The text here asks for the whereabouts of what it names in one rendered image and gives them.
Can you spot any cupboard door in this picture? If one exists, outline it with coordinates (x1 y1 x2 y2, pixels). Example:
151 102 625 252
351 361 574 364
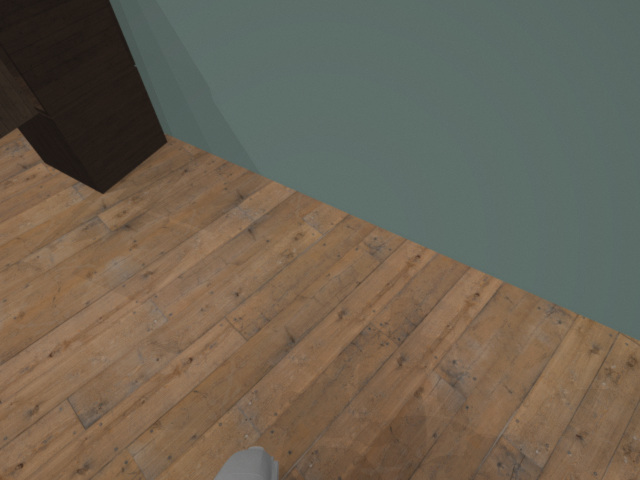
0 59 38 139

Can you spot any left robot thigh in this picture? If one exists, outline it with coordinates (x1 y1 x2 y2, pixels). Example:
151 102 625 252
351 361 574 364
214 449 279 480

